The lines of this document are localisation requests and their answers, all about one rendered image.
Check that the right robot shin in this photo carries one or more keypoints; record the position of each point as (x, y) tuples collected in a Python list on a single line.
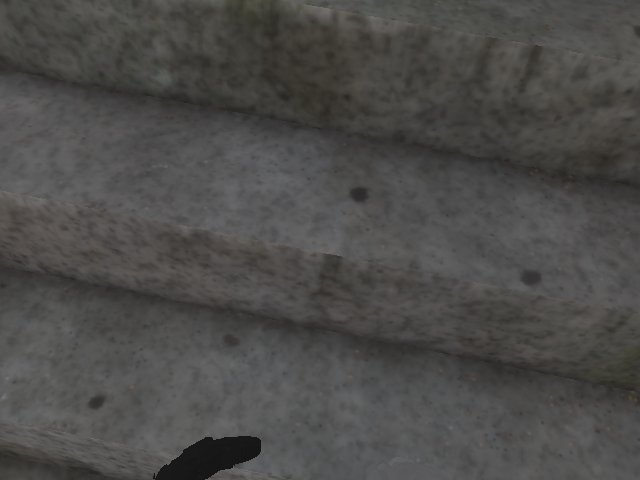
[(400, 459)]

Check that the left robot hand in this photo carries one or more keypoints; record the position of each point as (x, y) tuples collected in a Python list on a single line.
[(207, 456)]

